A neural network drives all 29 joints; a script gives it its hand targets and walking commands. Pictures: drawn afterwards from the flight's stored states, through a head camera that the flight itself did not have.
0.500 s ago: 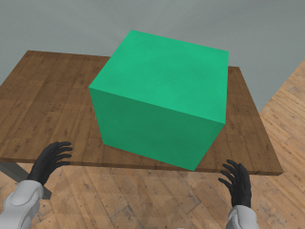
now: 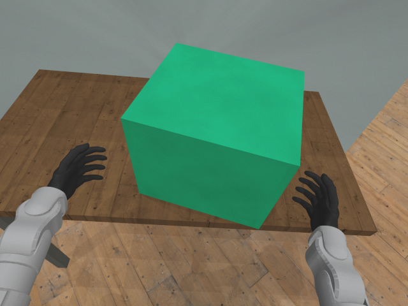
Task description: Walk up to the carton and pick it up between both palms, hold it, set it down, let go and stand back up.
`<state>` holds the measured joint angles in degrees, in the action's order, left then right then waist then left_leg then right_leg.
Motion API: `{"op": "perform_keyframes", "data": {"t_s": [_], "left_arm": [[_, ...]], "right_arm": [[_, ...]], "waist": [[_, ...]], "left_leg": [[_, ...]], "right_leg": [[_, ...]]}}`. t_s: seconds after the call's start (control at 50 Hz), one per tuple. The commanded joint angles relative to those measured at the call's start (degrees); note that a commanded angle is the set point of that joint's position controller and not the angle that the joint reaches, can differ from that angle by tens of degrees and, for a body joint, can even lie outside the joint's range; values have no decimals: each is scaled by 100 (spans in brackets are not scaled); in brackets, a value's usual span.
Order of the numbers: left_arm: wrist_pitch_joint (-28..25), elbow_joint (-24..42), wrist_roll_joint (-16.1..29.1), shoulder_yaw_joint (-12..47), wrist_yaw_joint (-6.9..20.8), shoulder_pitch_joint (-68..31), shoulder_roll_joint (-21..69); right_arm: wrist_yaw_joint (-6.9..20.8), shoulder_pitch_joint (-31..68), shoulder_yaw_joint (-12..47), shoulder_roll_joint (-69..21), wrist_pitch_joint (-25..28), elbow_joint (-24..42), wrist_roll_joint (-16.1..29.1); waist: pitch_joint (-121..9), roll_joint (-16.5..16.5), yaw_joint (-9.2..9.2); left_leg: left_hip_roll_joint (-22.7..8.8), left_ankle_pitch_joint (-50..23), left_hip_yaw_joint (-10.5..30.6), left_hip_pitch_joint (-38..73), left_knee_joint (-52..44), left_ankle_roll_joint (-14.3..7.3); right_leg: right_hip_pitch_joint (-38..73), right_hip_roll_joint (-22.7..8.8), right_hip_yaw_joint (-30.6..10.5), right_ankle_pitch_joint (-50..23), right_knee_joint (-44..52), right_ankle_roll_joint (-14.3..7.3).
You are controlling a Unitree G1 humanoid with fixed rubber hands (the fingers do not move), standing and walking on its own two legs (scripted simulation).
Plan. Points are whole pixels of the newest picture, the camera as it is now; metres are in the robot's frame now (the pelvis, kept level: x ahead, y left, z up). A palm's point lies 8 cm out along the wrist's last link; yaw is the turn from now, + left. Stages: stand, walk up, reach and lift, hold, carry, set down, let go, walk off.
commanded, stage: reach and lift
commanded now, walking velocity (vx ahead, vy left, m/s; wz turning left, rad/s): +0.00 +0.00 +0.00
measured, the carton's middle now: (217, 135) +0.50 -0.02 +0.02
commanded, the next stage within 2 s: none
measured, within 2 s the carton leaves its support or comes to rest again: neither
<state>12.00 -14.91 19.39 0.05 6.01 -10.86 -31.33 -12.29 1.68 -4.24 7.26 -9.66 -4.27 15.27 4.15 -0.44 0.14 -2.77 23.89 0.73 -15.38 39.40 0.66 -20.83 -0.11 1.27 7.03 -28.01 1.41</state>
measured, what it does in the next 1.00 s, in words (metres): stands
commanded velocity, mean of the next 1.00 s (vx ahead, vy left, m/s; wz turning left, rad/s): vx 0.00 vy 0.00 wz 0.00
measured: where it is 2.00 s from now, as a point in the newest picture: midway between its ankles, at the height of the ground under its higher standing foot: outside the picture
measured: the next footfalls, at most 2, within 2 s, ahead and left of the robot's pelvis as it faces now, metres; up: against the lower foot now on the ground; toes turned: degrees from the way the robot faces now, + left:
none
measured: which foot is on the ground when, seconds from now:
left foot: down 0.00-1.00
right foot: down 0.00-1.00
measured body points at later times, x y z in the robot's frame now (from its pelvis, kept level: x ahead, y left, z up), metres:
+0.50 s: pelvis +0.01 -0.01 +0.01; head +0.07 +0.01 +0.45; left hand +0.40 +0.26 +0.09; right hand +0.37 -0.21 +0.09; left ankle -0.03 +0.11 -0.73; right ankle +0.08 -0.15 -0.73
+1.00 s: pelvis +0.02 +0.00 +0.01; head +0.07 +0.02 +0.45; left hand +0.46 +0.26 +0.16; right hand +0.42 -0.22 +0.13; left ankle -0.03 +0.11 -0.73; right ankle +0.08 -0.15 -0.73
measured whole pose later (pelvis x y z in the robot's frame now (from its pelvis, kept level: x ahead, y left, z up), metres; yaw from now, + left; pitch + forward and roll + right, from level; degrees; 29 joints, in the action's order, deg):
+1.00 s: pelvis +0.02 +0.00 +0.01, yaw +1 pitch +3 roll -3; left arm 21.4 -35.8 19.4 0.0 7.7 -45.1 -34.4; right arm -12.6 33.0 -7.7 12.4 -18.8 -21.5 15.5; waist 2.4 -0.4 2.1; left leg -2.8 22.4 1.6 -15.4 34.5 0.6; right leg -20.4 -0.1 2.2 6.1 -23.4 1.5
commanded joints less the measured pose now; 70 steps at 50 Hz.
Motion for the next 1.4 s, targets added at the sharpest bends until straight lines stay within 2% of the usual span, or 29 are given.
{"op": "perform_keyframes", "data": {"t_s": [0.0, 0.08, 0.2, 0.26, 0.3, 0.36, 0.38, 0.4, 0.46, 0.48, 0.5, 0.52, 0.56, 0.66, 0.68, 0.74, 0.84, 0.9, 0.92, 0.96, 1.0, 1.1, 1.18, 1.2, 1.28, 1.3, 1.32, 1.34, 1.38], "left_arm": [[-3, 678, 407, -1143, 104, -2562, -1811], [61, -118, 535, -860, 165, -3424, -1714], [102, -650, 434, -679, 201, -3883, -1742], [204, -780, 361, -822, 277, -4022, -1800], [203, -476, 337, -877, 275, -4297, -1999], [282, -282, 338, -959, 324, -4363, -2033], [247, -35, 278, -967, 276, -4403, -2066], [315, -84, 357, -939, 273, -4406, -2032], [379, 11, 473, -976, 226, -4815, -2285], [358, 104, 415, -936, 227, -4844, -2168], [436, 375, 447, -1026, 124, -4868, -2265], [479, 506, 305, -1064, 91, -4870, -2259], [508, 532, 416, -941, 130, -4909, -2166], [688, 457, 364, -894, 56, -5507, -2162], [709, 500, 357, -858, 71, -5082, -2077], [699, -240, 415, -846, 109, -5944, -2348], [743, -1450, 342, -427, 182, -6261, -2108], [647, -1605, 395, -297, 217, -6073, -1932], [572, -1721, 417, -320, 164, -6842, -2134], [476, -2035, 453, -215, 218, -6683, -1955], [399, -2634, 451, -88, 232, -6990, -1902], [115, -2585, 479, 147, 147, -7558, -1810], [-17, -3253, 648, 244, 147, -7736, -1822], [-21, -3318, 532, 255, 140, -7920, -1847], [-273, -3347, 682, 612, 100, -7832, -1580], [-226, -3754, 765, 781, 147, -7999, -1380], [-261, -4028, 604, 586, 186, -7599, -1426], [-320, -4164, 619, 667, 217, -7476, -1389], [-389, -4413, 498, 781, 229, -7322, -1176]], "right_arm": [[-73, 2120, -787, 1317, -196, 1195, -14], [-16, 2850, -727, 1189, -473, 1102, 12], [-19, 3275, -821, 1290, -674, 354, -217], [-87, 3298, -781, 1345, -693, 123, -188], [-147, 3493, -860, 1333, -633, 195, -177], [-201, 3575, -769, 1333, -631, 308, -166], [-173, 3676, -789, 1506, -610, 250, -58], [-197, 3684, -866, 1480, -630, 376, -117], [-189, 4023, -794, 1596, -601, 826, 26], [-182, 3876, -895, 1514, -626, 420, -71], [-187, 4093, -1031, 1679, -491, 941, -14], [-178, 3992, -928, 1611, -530, 484, -13], [-148, 4114, -1005, 1728, -555, 524, 30], [-21, 4598, -1047, 2002, -657, -137, 59], [-81, 4133, -1247, 2021, -597, -92, -90], [36, 5019, -870, 2027, -715, -247, 144], [84, 5669, -954, 2136, -797, -1079, 23], [31, 5569, -1070, 2026, -684, -1043, -202], [12, 6283, -977, 2095, -674, -899, -119], [30, 6041, -961, 1911, -676, -1421, -137], [58, 6480, -805, 1889, -654, -1604, -118], [151, 6863, -767, 1953, -523, -1882, -25], [147, 6898, -718, 1909, -476, -2284, -63], [136, 6925, -817, 1944, -452, -2468, -193], [108, 7169, -961, 1972, -196, -2087, -168], [98, 7233, -956, 1917, -250, -2484, -238], [107, 6927, -702, 1835, -196, -2629, -213], [67, 6736, -692, 1774, -143, -2729, -209], [142, 6719, -640, 1723, -131, -3392, -128]], "waist": [[-2554, -982, 451], [-2300, -951, 510], [-2422, -977, 674], [-2789, -639, 797], [-3128, -932, 850], [-3376, -621, 860], [-3322, -929, 813], [-3466, -643, 829], [-3929, -678, 865], [-3877, -688, 1018], [-4169, -759, 835], [-4059, -1120, 902], [-4213, -850, 1010], [-4166, -1109, 1042], [-4355, -1003, 1267], [-4363, -832, 1041], [-3980, -682, 1291], [-4098, -348, 1381], [-4474, -508, 1302], [-4256, -418, 1444], [-4102, -338, 1358], [-4449, -870, 1335], [-4746, -577, 1434], [-4607, -798, 1525], [-5016, -870, 1541], [-4572, -725, 1681], [-4485, -610, 1500], [-4446, -616, 1631], [-4039, -883, 1542]], "left_leg": [[136, -2258, -177, -521, -1951, 272], [35, -904, -21, -1256, -2242, 75], [21, -618, 5, -1507, -2331, 10], [198, -1561, -74, -827, -2082, 15], [242, -1914, -112, -613, -1998, 71], [372, -2362, -175, -499, -1828, 104], [320, -2662, -168, -315, -1827, 199], [331, -2521, -145, -314, -1856, 155], [391, -2886, -224, -283, -1754, 184], [362, -3008, -195, -185, -1747, 164], [291, -3577, -176, -81, -1589, 342], [334, -3838, -226, -28, -1544, 384], [327, -3891, -230, -39, -1510, 378], [212, -4423, -155, 318, -1384, 587], [318, -4491, -199, 368, -1342, 557], [379, -3848, -209, -2, -1450, 415], [302, -3287, -128, -185, -1635, 359], [340, -3169, -185, -321, -1658, 267], [416, -2721, -198, -641, -1744, 226], [373, -3227, -174, -462, -1638, 260], [395, -2661, -170, -794, -1709, 165], [338, -3162, -131, -483, -1623, 290], [444, -3199, -172, -647, -1536, 238], [393, -3331, -104, -506, -1609, 310], [414, -3554, -135, -540, -1412, 362], [351, -3392, -47, -601, -1455, 359], [360, -3398, -87, -520, -1522, 287], [408, -3325, -162, -601, -1486, 292], [299, -3575, -12, -405, -1487, 401]], "right_leg": [[3651, 214, -198, -1236, 178, -271], [3881, 164, -205, -731, 75, -251], [4058, 163, -176, -922, 29, -239], [3911, 160, -190, -1324, 196, -290], [4042, 112, -190, -1619, 205, -295], [4119, 44, -245, -2017, 248, -278], [3777, 111, -165, -1913, 216, -260], [3961, 86, -178, -1935, 289, -267], [4052, 122, -167, -2378, 201, -232], [4067, 127, -158, -2463, 197, -249], [3925, 249, -163, -2433, 164, -175], [3990, 190, -154, -2652, 124, -249], [4032, 185, -154, -2973, 136, -266], [3559, 250, -16, -2732, 199, -287], [3748, 238, -64, -3200, 153, -309], [3719, 116, -127, -2725, 274, -267], [3648, 114, -34, -2535, 366, -316], [3917, 123, -33, -2854, 311, -252], [4044, 99, -101, -2654, 257, -208], [3878, 103, -14, -2914, 266, -218], [3990, 71, -104, -2606, 232, -234], [3605, 138, 58, -2549, 204, -288], [3660, 124, 69, -2851, 105, -288], [3543, 177, 99, -2661, 193, -265], [3340, 172, 127, -2869, 127, -274], [3337, 229, 177, -2591, 161, -242], [3395, 212, 113, -2579, 179, -249], [3321, 192, 154, -2670, 208, -244], [2951, 182, 175, -2244, 289, -313]]}}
